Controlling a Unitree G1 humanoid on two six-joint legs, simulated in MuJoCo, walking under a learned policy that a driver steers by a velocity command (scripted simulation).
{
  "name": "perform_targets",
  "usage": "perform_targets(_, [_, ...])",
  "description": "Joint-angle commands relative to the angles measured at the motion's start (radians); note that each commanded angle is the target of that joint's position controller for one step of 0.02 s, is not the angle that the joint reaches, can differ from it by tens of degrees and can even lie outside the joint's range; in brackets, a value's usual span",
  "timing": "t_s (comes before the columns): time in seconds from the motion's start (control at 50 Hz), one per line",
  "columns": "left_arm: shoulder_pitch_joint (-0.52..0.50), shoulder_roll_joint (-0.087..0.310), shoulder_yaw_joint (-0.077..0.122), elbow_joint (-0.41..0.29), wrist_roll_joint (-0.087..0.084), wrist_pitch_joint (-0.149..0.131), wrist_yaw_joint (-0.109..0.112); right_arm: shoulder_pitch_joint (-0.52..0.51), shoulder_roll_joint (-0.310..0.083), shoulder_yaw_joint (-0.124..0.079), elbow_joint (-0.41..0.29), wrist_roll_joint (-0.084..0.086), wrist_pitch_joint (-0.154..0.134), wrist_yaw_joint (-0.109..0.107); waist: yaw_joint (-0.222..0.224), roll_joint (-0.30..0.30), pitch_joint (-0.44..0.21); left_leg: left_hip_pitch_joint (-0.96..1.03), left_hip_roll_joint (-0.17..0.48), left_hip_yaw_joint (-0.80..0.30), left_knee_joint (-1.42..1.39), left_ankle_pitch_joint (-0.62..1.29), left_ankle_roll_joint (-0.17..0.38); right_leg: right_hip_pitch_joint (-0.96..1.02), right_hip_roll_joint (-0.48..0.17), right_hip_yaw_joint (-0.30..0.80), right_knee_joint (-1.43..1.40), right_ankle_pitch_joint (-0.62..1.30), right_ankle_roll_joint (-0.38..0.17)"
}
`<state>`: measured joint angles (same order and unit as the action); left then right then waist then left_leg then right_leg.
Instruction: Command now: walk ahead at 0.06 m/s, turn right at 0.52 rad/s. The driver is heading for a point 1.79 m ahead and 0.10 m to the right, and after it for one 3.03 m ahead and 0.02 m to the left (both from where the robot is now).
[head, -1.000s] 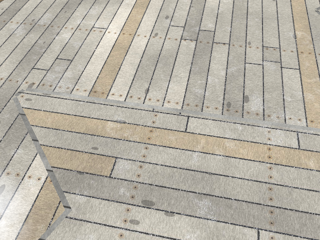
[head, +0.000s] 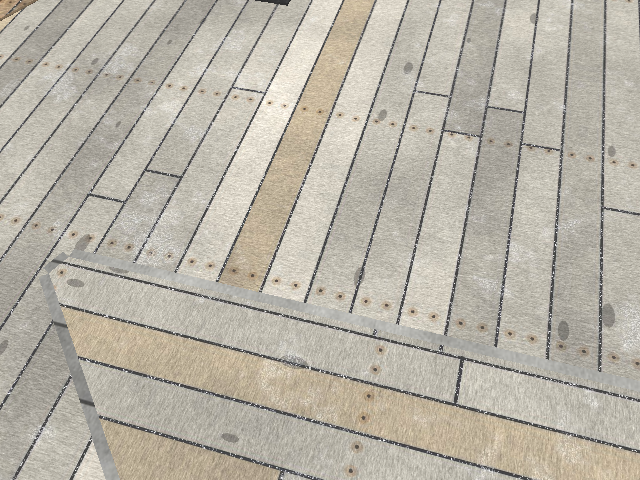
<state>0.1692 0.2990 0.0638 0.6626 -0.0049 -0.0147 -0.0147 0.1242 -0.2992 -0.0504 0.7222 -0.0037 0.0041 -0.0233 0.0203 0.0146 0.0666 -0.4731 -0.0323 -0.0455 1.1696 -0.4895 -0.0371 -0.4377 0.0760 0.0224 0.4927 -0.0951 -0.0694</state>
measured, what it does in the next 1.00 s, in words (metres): steps on the spot: left foot, then right foot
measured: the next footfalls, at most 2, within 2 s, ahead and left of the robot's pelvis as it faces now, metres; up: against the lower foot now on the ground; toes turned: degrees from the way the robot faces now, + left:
left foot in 0.28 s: +0.13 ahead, +0.16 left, +0.00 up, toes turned -16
right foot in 0.66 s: +0.03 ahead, -0.08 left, +0.00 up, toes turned -18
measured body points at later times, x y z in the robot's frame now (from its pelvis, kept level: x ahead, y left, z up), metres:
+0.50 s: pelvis +0.05 +0.06 +0.01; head +0.08 +0.07 +0.46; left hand +0.28 +0.30 -0.09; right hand +0.09 -0.24 -0.08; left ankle +0.09 +0.17 -0.73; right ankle +0.00 -0.08 -0.65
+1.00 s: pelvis +0.04 +0.03 +0.00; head +0.06 +0.03 +0.45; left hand +0.26 +0.24 -0.09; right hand +0.06 -0.28 -0.11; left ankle +0.06 +0.16 -0.70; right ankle -0.01 -0.07 -0.73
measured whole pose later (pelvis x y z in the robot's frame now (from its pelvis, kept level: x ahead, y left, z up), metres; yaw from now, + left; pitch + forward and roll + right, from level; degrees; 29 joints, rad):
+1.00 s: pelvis +0.04 +0.03 +0.00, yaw -14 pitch +0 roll -1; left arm 0.14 0.25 0.05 0.69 0.01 0.02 0.04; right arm 0.22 -0.32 -0.07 0.80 0.02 0.03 -0.01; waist -0.03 0.02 0.04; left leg -0.38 0.04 -0.01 0.85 -0.50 -0.05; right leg -0.21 0.00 -0.07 0.52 -0.31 -0.01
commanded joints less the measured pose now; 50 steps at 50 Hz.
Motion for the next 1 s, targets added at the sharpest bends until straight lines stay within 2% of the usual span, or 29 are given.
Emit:
perform_targets(0.02, [-0.008,0.148,0.043,-0.081,0.01,0.013,0.019,0.068,-0.079,-0.025,-0.048,-0.002,0.006,-0.01,-0.038,-0.109,-0.166,-0.029,0.022,-0.026,-0.159,0.041,-0.024,0.167,-0.233,0.324,-0.191,0.136,-0.178])
perform_targets(0.06, [0.002,0.171,0.054,-0.084,0.007,0.018,0.031,0.07,-0.071,-0.023,-0.039,-0.002,0.003,-0.016,-0.03,-0.118,-0.198,0.003,0.015,-0.033,-0.249,0.075,-0.041,0.171,-0.229,0.324,-0.177,0.152,-0.179])
perform_targets(0.1, [-0.008,0.177,0.059,-0.09,0.0,0.027,0.04,0.06,-0.072,-0.024,-0.036,-0.001,0.003,-0.016,-0.021,-0.126,-0.215,0.033,0.011,-0.041,-0.312,0.135,-0.049,0.155,-0.216,0.334,-0.174,0.064,-0.163])
perform_targets(0.2, [-0.02,0.172,0.061,-0.101,-0.001,0.05,0.042,0.028,-0.08,-0.032,-0.049,0.007,-0.015,-0.004,0.0,-0.173,-0.189,0.075,-0.004,-0.051,-0.465,0.156,-0.033,0.155,-0.199,0.428,-0.165,-0.12,-0.13])
perform_targets(0.26, [-0.042,0.162,0.058,-0.109,-0.014,0.062,0.044,0.089,-0.084,-0.043,-0.032,0.01,-0.036,0.009,-0.039,-0.18,-0.181,0.204,-0.007,-0.025,-0.714,0.266,0.006,0.142,-0.165,0.452,-0.103,-0.095,-0.088])
perform_targets(0.28, [-0.02,0.137,0.05,-0.108,-0.016,0.064,0.046,0.116,-0.125,-0.056,-0.028,0.001,-0.038,0.007,-0.041,-0.133,-0.185,0.297,0.08,-0.081,-0.797,0.303,0.04,0.081,-0.12,0.416,-0.038,-0.173,-0.043])
perform_targets(0.3, [0.015,0.086,0.038,-0.116,-0.011,0.062,0.042,0.098,-0.212,-0.074,-0.042,-0.022,-0.03,0.0,-0.001,0.096,-0.17,0.368,0.301,-0.304,-0.865,0.341,0.142,-0.071,-0.001,0.255,0.172,-0.383,0.019])
perform_targets(0.32, [-0.005,0.133,0.054,-0.141,-0.009,0.047,0.039,0.08,-0.226,-0.079,-0.044,-0.055,-0.027,0.003,-0.003,0.296,-0.129,0.285,0.432,-0.496,-0.911,0.457,0.285,-0.177,0.066,0.123,0.412,-0.525,0.066])
perform_targets(0.34, [0.029,0.197,0.075,-0.112,-0.001,0.043,0.037,0.025,-0.165,-0.062,-0.075,-0.049,-0.03,-0.002,0.008,0.194,-0.125,0.265,0.423,-0.436,-0.894,0.481,0.296,-0.168,0.008,0.153,0.575,-0.474,0.092])
perform_targets(0.36, [0.054,0.203,0.083,-0.082,-0.009,0.05,0.037,-0.02,-0.123,-0.051,-0.085,-0.032,-0.03,-0.008,0.023,0.129,-0.111,0.259,0.355,-0.32,-0.87,0.479,0.247,-0.166,0.003,0.138,0.639,-0.41,0.106])
perform_targets(0.38, [0.076,0.174,0.079,-0.059,-0.007,0.062,0.043,-0.04,-0.106,-0.046,-0.092,-0.015,-0.027,-0.013,0.025,0.102,-0.105,0.281,0.299,-0.24,-0.853,0.467,0.21,-0.18,-0.002,0.121,0.692,-0.358,0.125])
perform_targets(0.4, [0.074,0.146,0.07,-0.057,-0.005,0.069,0.044,-0.031,-0.097,-0.04,-0.089,-0.004,-0.026,-0.015,0.008,0.102,-0.093,0.293,0.288,-0.208,-0.845,0.515,0.213,-0.199,-0.005,0.121,0.736,-0.331,0.141])
perform_targets(0.46, [0.008,0.091,0.047,-0.087,-0.016,0.067,0.043,0.035,-0.103,-0.038,-0.069,-0.01,-0.012,-0.018,-0.034,0.129,-0.095,0.36,0.256,-0.128,-0.836,0.614,0.239,-0.194,-0.011,0.073,0.638,-0.307,0.166])
perform_targets(0.5, [-0.024,0.073,0.036,-0.101,-0.011,0.063,0.041,0.059,-0.118,-0.043,-0.059,-0.008,-0.007,-0.017,-0.055,0.15,-0.121,0.42,0.271,-0.122,-0.818,0.648,0.25,-0.155,-0.033,0.064,0.507,-0.323,0.174])
perform_targets(0.54, [-0.035,0.052,0.022,-0.107,-0.004,0.062,0.035,0.044,-0.139,-0.049,-0.057,-0.002,-0.004,-0.01,-0.058,0.173,-0.137,0.397,0.28,-0.103,-0.81,0.669,0.253,-0.042,-0.06,0.028,0.362,-0.35,0.167])
perform_targets(0.58, [-0.032,0.063,0.022,-0.103,-0.007,0.062,0.031,0.05,-0.154,-0.052,-0.046,0.006,0.0,-0.001,-0.064,0.193,-0.139,0.375,0.289,-0.107,-0.801,0.699,0.26,0.049,-0.061,-0.012,0.241,-0.342,0.157])
perform_targets(0.64, [0.041,0.059,0.023,-0.06,-0.004,0.061,0.024,0.044,-0.141,-0.043,-0.024,0.03,0.002,0.005,-0.02,0.165,-0.126,0.329,0.265,-0.092,-0.747,0.683,0.221,0.222,-0.045,-0.05,-0.11,-0.096,0.104])
perform_targets(0.66, [0.043,0.081,0.025,-0.059,0.002,0.06,0.026,0.091,-0.121,-0.035,-0.002,0.032,-0.007,0.007,-0.024,0.13,-0.13,0.272,0.245,-0.079,-0.735,0.613,0.165,0.327,-0.07,-0.004,-0.192,0.02,0.071])
perform_targets(0.68, [0.061,0.135,0.031,-0.067,0.008,0.061,0.035,0.113,-0.079,-0.019,-0.004,-0.001,-0.02,0.014,-0.044,-0.007,-0.191,0.185,0.185,-0.02,-0.644,0.44,0.086,0.469,-0.203,0.147,-0.157,0.255,0.033])
perform_targets(0.7, [-0.012,0.16,0.03,-0.069,0.024,0.063,0.037,0.132,-0.02,0.001,-0.014,-0.024,-0.033,0.021,-0.102,-0.214,-0.186,0.142,0.105,0.063,-0.658,0.186,0.015,0.404,-0.307,0.231,-0.103,0.326,-0.074])
perform_targets(0.72, [-0.048,0.082,0.013,-0.082,0.026,0.053,0.028,0.067,-0.062,-0.004,-0.011,-0.031,-0.032,0.015,-0.052,-0.166,-0.174,0.208,0.106,0.046,-0.675,0.186,-0.016,0.326,-0.293,0.228,-0.118,0.191,-0.112])
perform_targets(0.74, [-0.053,0.032,-0.003,-0.064,0.036,0.043,0.022,0.053,-0.07,-0.005,-0.001,-0.025,-0.031,0.018,-0.055,-0.138,-0.161,0.238,0.112,0.038,-0.715,0.266,-0.017,0.309,-0.242,0.178,-0.124,0.061,-0.067])
perform_targets(0.76, [-0.039,0.042,0.0,-0.053,0.041,0.035,0.02,0.038,-0.074,-0.005,0.012,-0.018,-0.028,0.018,-0.037,-0.128,-0.139,0.247,0.107,0.043,-0.72,0.32,-0.016,0.3,-0.191,0.135,-0.119,-0.018,-0.019])
perform_targets(0.78, [-0.034,0.057,0.002,-0.046,0.038,0.027,0.018,0.035,-0.091,-0.009,0.019,-0.013,-0.02,0.016,-0.027,-0.129,-0.101,0.23,0.107,0.037,-0.722,0.35,-0.014,0.288,-0.176,0.116,-0.12,-0.022,0.004])
perform_targets(0.82, [-0.016,0.092,0.011,-0.032,0.031,0.021,0.027,0.033,-0.11,-0.013,0.021,0.0,-0.015,0.014,-0.026,-0.118,-0.064,0.197,0.099,0.03,-0.706,0.362,-0.005,0.287,-0.177,0.103,-0.114,0.006,0.013])
perform_targets(0.9, [0.01,0.135,0.035,-0.023,0.019,0.038,0.052,0.043,-0.109,-0.022,0.015,0.014,-0.003,0.008,-0.013,-0.147,-0.056,0.088,0.068,0.053,-0.556,0.248,-0.007,0.31,-0.286,0.154,-0.135,0.071,-0.076])
perform_targets(0.94, [0.0,0.132,0.038,-0.032,0.022,0.037,0.06,0.045,-0.104,-0.029,0.005,0.017,0.009,0.01,0.001,-0.188,-0.064,0.016,0.071,0.049,-0.343,-0.003,-0.007,0.307,-0.377,0.211,-0.153,0.148,-0.153])
perform_targets(0.96, [-0.001,0.129,0.038,-0.032,0.024,0.032,0.061,0.042,-0.102,-0.035,-0.002,0.021,0.017,0.013,0.006,-0.179,-0.063,-0.038,0.089,0.022,-0.211,-0.1,-0.01,0.313,-0.429,0.234,-0.156,0.235,-0.192])
perform_targets(1.0, [-0.047,0.126,0.041,-0.029,0.012,0.021,0.058,0.065,-0.09,-0.04,-0.002,0.026,0.032,0.015,-0.022,-0.121,-0.059,-0.064,0.116,0.005,-0.168,-0.102,-0.018,0.316,-0.431,0.176,-0.146,0.31,-0.191])
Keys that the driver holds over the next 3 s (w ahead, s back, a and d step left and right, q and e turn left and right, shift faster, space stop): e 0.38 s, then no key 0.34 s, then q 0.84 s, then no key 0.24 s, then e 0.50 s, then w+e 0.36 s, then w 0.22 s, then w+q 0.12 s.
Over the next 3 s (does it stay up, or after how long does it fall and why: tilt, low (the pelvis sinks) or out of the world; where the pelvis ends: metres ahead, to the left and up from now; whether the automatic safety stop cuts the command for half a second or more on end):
stays up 0.32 0.00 0.01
